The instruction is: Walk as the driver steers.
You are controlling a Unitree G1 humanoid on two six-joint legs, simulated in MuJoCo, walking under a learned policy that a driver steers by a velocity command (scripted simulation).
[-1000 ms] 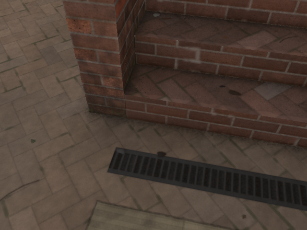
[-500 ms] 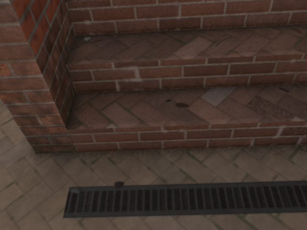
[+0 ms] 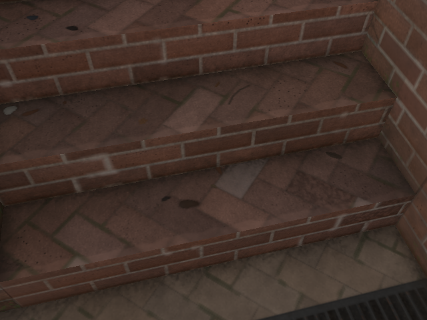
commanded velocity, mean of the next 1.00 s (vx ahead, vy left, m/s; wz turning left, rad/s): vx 0.50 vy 0.00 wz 0.38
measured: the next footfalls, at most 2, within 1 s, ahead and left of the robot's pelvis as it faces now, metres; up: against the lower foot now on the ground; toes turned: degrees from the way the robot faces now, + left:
right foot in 0.32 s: +0.35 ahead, -0.14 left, +0.00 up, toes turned +8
left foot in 0.78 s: +0.40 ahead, +0.10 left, +0.00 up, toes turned +25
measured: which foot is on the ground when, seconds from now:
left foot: down 0.00-0.34, up 0.36-0.76, down 0.78-1.00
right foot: up 0.00-0.30, down 0.32-0.78, up 0.80-1.00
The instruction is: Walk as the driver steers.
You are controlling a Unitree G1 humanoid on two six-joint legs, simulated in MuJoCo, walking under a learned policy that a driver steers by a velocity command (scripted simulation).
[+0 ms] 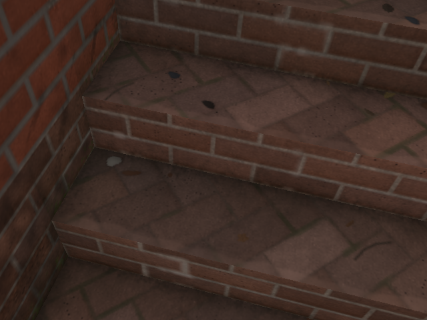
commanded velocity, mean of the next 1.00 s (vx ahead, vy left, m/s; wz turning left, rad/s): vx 0.44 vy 0.00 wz -0.32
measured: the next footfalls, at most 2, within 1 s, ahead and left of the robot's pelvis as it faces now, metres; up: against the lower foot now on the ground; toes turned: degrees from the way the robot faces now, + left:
right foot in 0.36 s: +0.30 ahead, -0.14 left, +0.19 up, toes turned -12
left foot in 0.80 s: +0.62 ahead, -0.05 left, +0.38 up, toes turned -20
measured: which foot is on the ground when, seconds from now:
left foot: down 0.00-0.38, up 0.40-0.78, down 0.80-1.00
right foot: up 0.00-0.34, down 0.36-0.84, up 0.86-1.00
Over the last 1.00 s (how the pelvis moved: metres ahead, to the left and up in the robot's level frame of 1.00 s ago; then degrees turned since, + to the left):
0.40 0.04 0.00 28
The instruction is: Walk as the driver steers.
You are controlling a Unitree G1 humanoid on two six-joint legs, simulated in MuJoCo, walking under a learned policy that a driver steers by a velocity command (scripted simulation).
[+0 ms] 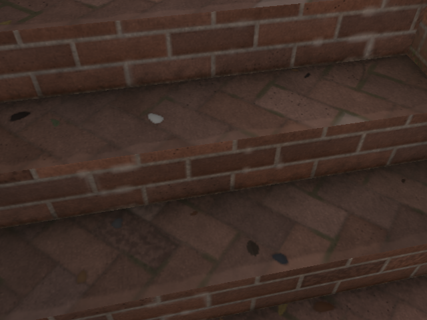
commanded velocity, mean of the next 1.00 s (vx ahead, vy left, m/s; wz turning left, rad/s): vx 0.04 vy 0.00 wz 0.26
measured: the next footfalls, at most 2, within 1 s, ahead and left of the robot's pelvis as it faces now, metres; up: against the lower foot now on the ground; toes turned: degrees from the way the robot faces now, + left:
right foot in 0.40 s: +0.33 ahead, -0.19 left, +0.19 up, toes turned -6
left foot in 0.92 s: +0.30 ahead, +0.04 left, +0.19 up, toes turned +18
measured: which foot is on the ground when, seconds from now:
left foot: down 0.00-0.44, up 0.46-0.90, down 0.92-1.00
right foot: up 0.00-0.38, down 0.40-0.92, up 0.94-1.00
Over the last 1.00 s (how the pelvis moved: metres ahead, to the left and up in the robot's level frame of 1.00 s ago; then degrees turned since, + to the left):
0.51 -0.11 0.35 -24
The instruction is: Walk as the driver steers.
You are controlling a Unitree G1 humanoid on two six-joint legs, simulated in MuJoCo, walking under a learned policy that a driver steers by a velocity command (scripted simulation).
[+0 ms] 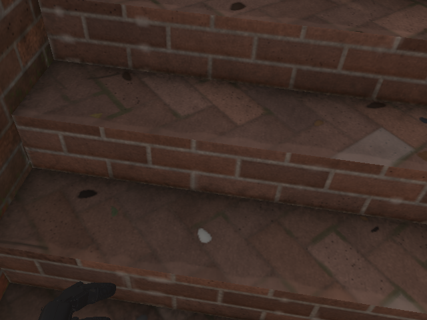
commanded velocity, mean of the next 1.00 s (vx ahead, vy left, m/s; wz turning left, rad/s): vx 0.26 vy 0.00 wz -0.04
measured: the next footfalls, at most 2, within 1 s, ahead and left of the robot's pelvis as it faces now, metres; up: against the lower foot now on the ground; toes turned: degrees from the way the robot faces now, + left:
right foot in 0.28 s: +0.07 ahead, -0.14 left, +0.00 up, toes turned +6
left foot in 0.64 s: +0.11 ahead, +0.10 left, +0.00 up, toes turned +6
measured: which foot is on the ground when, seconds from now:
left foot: down 0.00-0.34, up 0.36-0.62, down 0.64-1.00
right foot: up 0.00-0.26, down 0.28-0.68, up 0.70-0.94, down 0.96-1.00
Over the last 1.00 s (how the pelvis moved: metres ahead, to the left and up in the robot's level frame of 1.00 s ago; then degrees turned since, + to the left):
0.25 -0.08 0.20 19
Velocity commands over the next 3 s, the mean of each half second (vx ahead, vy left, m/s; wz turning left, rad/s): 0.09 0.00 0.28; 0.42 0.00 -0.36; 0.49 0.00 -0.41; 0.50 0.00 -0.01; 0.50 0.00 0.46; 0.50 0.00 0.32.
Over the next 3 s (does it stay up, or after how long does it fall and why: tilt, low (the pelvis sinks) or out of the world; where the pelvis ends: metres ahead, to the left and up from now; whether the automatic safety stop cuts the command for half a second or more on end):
stays up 1.21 -0.14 0.83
